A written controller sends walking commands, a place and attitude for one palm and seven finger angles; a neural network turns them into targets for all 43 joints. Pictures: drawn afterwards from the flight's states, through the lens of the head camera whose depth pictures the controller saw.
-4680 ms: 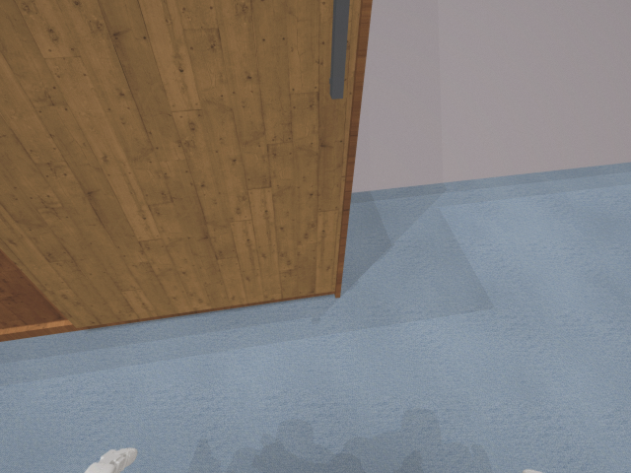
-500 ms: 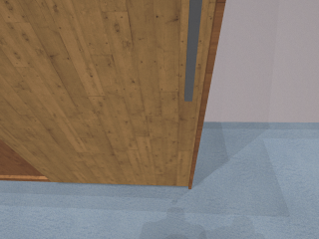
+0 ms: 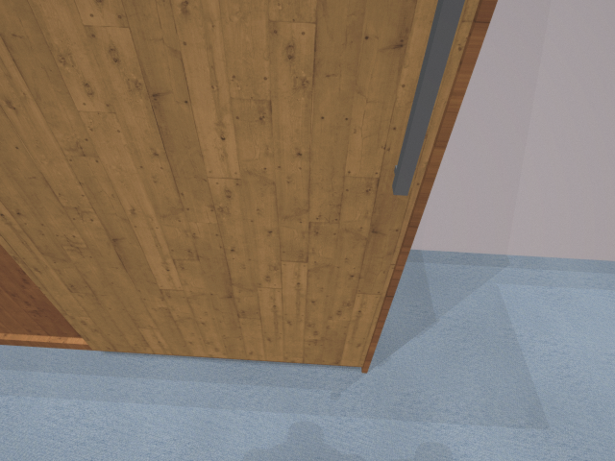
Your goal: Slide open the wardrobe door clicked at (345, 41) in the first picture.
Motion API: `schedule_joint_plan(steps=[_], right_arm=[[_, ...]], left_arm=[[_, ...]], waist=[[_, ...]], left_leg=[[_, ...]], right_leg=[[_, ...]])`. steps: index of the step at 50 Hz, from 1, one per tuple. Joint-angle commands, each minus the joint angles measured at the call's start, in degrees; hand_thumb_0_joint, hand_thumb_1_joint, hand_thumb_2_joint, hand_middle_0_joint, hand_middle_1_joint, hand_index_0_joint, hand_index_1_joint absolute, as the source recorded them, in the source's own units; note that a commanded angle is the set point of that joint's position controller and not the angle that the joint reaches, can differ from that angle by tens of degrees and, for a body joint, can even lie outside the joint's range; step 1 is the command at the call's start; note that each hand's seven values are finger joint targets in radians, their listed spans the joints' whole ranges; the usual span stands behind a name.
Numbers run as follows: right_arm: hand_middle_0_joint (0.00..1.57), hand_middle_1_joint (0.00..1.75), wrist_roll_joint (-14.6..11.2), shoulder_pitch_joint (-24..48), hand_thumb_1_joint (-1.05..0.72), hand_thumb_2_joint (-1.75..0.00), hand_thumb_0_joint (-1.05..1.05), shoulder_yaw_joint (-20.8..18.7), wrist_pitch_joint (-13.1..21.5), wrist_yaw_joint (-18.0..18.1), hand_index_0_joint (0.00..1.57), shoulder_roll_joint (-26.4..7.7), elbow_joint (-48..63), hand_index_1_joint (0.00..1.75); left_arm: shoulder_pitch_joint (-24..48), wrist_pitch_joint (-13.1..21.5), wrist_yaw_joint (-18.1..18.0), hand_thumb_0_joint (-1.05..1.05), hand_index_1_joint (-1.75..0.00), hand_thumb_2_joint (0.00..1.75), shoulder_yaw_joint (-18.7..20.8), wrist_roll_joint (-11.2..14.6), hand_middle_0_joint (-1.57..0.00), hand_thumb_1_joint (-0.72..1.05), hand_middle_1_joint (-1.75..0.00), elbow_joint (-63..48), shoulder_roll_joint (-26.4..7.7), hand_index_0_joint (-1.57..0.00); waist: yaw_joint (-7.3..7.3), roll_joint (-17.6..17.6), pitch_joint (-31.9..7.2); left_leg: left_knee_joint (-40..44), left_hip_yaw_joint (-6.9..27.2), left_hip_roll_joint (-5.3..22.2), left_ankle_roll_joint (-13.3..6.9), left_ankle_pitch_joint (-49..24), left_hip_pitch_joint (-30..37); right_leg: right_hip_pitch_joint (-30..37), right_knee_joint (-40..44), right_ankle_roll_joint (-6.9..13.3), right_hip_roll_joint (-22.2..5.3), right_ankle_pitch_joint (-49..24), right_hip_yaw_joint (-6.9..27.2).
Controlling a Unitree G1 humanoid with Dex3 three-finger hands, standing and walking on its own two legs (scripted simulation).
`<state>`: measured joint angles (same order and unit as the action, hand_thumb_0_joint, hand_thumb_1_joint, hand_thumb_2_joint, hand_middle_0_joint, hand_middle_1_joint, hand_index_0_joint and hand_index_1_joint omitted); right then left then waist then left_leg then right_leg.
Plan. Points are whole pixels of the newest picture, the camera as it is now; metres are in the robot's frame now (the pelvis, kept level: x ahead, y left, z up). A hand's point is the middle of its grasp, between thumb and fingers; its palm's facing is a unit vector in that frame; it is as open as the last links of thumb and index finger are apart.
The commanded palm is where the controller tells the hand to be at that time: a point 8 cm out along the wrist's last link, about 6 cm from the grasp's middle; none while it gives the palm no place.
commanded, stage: come to a stop and stand still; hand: right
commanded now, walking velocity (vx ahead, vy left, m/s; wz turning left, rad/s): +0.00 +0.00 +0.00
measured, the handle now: (420, 97) +0.54 -0.11 +0.23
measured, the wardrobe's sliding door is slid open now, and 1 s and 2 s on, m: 0.00 0.00 0.00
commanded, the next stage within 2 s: look again from close up in 0.18 s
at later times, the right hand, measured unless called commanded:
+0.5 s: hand out of the picture -0.01 -0.21 -0.18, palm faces +0.02 +0.98 -0.18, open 7.4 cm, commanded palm none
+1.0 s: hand out of the picture +0.02 -0.23 -0.18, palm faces -0.02 +0.98 -0.20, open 7.4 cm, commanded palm none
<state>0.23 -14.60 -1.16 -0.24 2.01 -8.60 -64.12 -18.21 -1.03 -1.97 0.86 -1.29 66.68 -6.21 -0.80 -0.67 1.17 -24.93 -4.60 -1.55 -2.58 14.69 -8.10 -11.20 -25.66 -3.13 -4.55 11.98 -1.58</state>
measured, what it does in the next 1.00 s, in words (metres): shifts its weight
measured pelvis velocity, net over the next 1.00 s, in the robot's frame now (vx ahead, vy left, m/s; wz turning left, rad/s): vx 0.01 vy -0.05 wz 0.03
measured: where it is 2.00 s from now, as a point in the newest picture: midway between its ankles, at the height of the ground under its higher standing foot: outside the picture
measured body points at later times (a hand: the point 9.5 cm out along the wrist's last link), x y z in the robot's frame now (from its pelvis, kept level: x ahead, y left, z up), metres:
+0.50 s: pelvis +0.00 -0.05 -0.01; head -0.01 -0.05 +0.44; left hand +0.01 +0.18 -0.16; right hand -0.01 -0.26 -0.17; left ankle -0.01 +0.09 -0.74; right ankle +0.01 -0.15 -0.74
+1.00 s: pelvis +0.01 -0.05 +0.00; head +0.02 -0.05 +0.45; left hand +0.01 +0.17 -0.16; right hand +0.02 -0.28 -0.16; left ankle -0.01 +0.09 -0.74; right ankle +0.01 -0.15 -0.74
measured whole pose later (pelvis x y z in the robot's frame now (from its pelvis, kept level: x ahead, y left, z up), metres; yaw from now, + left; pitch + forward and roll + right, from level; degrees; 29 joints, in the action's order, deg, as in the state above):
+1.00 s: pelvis +0.01 -0.05 +0.00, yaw +2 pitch -1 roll +0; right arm 1.0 -16.0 0.7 0.3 1.6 -9.1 -62.6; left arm -16.2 1.2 -1.2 -0.4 -1.0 62.7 -9.3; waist 0.3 0.2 1.9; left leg -27.3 -1.0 3.3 2.0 15.8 -10.9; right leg -11.3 -26.0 2.3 1.3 14.2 -4.0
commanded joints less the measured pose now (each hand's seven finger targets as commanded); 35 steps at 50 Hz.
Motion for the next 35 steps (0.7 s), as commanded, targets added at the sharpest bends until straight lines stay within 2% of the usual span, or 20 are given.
schedule_joint_plan(steps=[1, 5, 11, 12, 13, 14, 15, 16, 18, 19, 21, 25, 27, 35], right_arm=[[0.2, 0.3, 0.05, -4.15, -0.9, -0.9, 0.0, -0.71, 0.82, 0.12, 0.2, -5.17, 0.97, 0.3], [0.2, 0.3, 0.12, -4.78, -0.9, -0.9, 0.0, -0.65, 0.95, 0.07, 0.2, -4.69, 0.87, 0.3], [0.2, 0.3, 0.25, -6.5, -0.9, -0.9, 0.0, -0.45, 1.22, 0.13, 0.2, -3.7, 0.17, 0.3], [0.2, 0.3, 1.26, -12.17, -0.9, -0.9, 0.0, -0.06, 3.1, 2.32, 0.2, -5.28, -1.33, 0.3], [0.2, 0.3, 1.25, -10.01, -0.9, -0.9, 0.0, -0.4, 3.8, 1.93, 0.2, -7.98, 1.31, 0.3], [0.2, 0.3, 1.2, -7.66, -0.9, -0.9, 0.0, -0.33, 3.75, 1.48, 0.2, -7.05, 2.43, 0.3], [0.2, 0.3, 1.31, -6.35, -0.9, -0.9, 0.0, -0.31, 3.7, 1.42, 0.2, -7.31, 2.83, 0.3], [0.2, 0.3, 1.03, -5.77, -0.9, -0.9, 0.0, -0.37, 4.04, 1.23, 0.2, -6.76, 3.25, 0.3], [0.2, 0.3, 0.6, -6.62, -0.9, -0.9, 0.0, 0.17, 3.6, 1.05, 0.2, -4.24, 3.08, 0.3], [0.2, 0.3, 0.63, -6.59, -0.9, -0.9, 0.0, 0.35, 2.99, 0.98, 0.2, -3.58, 3.12, 0.3], [0.2, 0.3, 0.97, -7.08, -0.9, -0.9, 0.0, 0.56, 2.07, 0.78, 0.2, -3.49, 2.92, 0.3], [0.2, 0.3, 0.97, -7.29, -0.9, -0.9, 0.0, 0.75, 1.42, 0.3, 0.2, -3.88, 2.96, 0.3], [0.2, 0.3, 1.02, -6.96, -0.9, -0.9, 0.0, 0.68, 1.34, 0.26, 0.2, -4.49, 3.33, 0.3], [0.2, 0.3, 0.91, -5.35, -0.9, -0.9, 0.0, 0.51, 1.29, 0.06, 0.2, -6.36, 4.28, 0.3]], left_arm=[[-3.33, 0.76, -0.26, 0.0, -0.3, 0.9, 0.5, 0.35, -0.2, 0.9, -0.3, -1.03, -4.8, -0.2], [-3.22, 0.79, -0.19, 0.0, -0.3, 0.9, 0.58, 0.34, -0.2, 0.9, -0.3, -1.31, -4.69, -0.2], [-2.66, 1.2, -0.31, 0.0, -0.3, 0.9, 0.54, 0.53, -0.2, 0.9, -0.3, -1.41, -4.66, -0.2], [5.45, 2.54, 0.44, 0.0, -0.3, 0.9, 0.34, 0.79, -0.2, 0.9, -0.3, -5.81, -6.57, -0.2], [1.07, 1.77, 0.71, 0.0, -0.3, 0.9, 0.29, 0.89, -0.2, 0.9, -0.3, -8.11, -3.24, -0.2], [-0.33, 1.65, 0.71, 0.0, -0.3, 0.9, 0.53, 0.87, -0.2, 0.9, -0.3, -7.45, -3.65, -0.2], [-2.01, 1.85, 0.99, 0.0, -0.3, 0.9, 0.36, 0.93, -0.2, 0.9, -0.3, -7.09, -3.45, -0.2], [-3.3, 2.3, 1.17, 0.0, -0.3, 0.9, 0.08, 0.61, -0.2, 0.9, -0.3, -6.96, -3.3, -0.2], [-4.42, 3.13, 0.83, 0.0, -0.3, 0.9, 0.08, 0.57, -0.2, 0.9, -0.3, -7.05, -5.56, -0.2], [-3.66, 3.12, 0.6, 0.0, -0.3, 0.9, 0.09, 0.51, -0.2, 0.9, -0.3, -7.46, -6.35, -0.2], [-2.03, 3.15, 0.45, 0.0, -0.3, 0.9, -0.05, 0.49, -0.2, 0.9, -0.3, -8.03, -6.73, -0.2], [-1.76, 3.07, 0.39, 0.0, -0.3, 0.9, -0.01, 0.43, -0.2, 0.9, -0.3, -8.77, -8.54, -0.2], [-1.82, 3.27, 0.41, 0.0, -0.3, 0.9, 0.0, 0.37, -0.2, 0.9, -0.3, -8.68, -9.23, -0.2], [-1.41, 3.5, 0.51, 0.0, -0.3, 0.9, -0.01, 0.39, -0.2, 0.9, -0.3, -8.06, -10.16, -0.2]], waist=[[0.66, 1.16, 5.67], [0.38, 1.76, 4.68], [0.5, 0.89, 4.06], [3.94, 2.6, 4.65], [-0.17, 4.01, -0.96], [-0.61, 0.66, -1.56], [-1.68, 1.24, -3.0], [-1.66, -1.32, -3.86], [-1.12, -0.78, -2.72], [-0.46, -0.49, -0.35], [0.67, -6.28, 4.78], [1.1, -0.79, 7.05], [1.31, -1.56, 5.74], [1.44, -0.02, 2.64]], left_leg=[[9.95, 7.92, 8.1, 0.77, 0.28, -5.26], [10.73, 8.43, 8.16, 0.71, 3.36, -6.17], [9.81, 7.62, 7.72, 0.91, 0.11, -5.89], [7.25, 13.7, 12.55, 3.98, -33.93, -3.96], [6.19, 14.54, 15.32, 0.95, -30.93, -0.8], [6.46, 12.67, 14.47, -2.27, -20.26, -2.85], [6.15, 11.23, 12.85, -3.32, -13.0, -3.63], [3.52, 9.17, 11.0, -2.7, -12.9, -3.52], [0.31, 7.01, 7.21, -0.68, -7.46, -5.12], [0.74, 6.59, 6.32, -0.27, -3.08, -5.67], [0.13, 5.64, 5.55, 0.33, 0.88, -5.83], [-0.29, 5.07, 5.15, 0.85, 1.96, -5.67], [-0.9, 4.69, 5.37, 1.08, 0.71, -4.55], [-0.02, 5.25, 6.45, 1.36, -1.75, -3.62]], right_leg=[[-0.44, 3.65, 1.96, -1.53, -2.76, 0.85], [0.49, 3.86, 2.18, -1.07, -1.62, 0.71], [1.4, 4.61, 2.46, -1.59, -3.33, 1.28], [-5.43, -9.89, 1.06, -0.56, -0.02, -0.95], [-6.35, -11.73, 2.51, 1.31, 9.28, 1.36], [-4.67, -10.65, 2.88, 0.87, 9.43, 0.7], [-2.71, -6.91, 2.4, 1.31, 6.51, -0.25], [0.07, -3.58, 2.48, 1.73, 1.49, 0.23], [0.06, -0.98, 4.09, -1.3, -5.89, 3.51], [-2.26, 0.08, 4.56, -2.12, -4.73, 4.4], [-6.54, 3.67, 5.46, -2.41, -1.89, 6.3], [-9.06, 8.5, 5.97, -2.36, 7.58, 8.24], [-8.33, 9.24, 6.13, -2.46, 6.45, 8.33], [-4.74, 8.77, 6.18, -1.97, 2.09, 7.29]])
